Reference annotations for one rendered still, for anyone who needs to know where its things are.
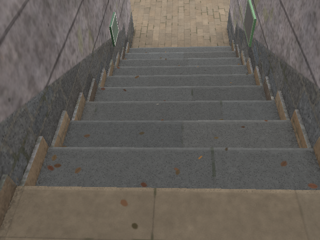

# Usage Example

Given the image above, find stairs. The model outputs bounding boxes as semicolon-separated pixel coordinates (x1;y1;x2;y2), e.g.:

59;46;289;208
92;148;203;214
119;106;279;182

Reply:
35;46;320;190

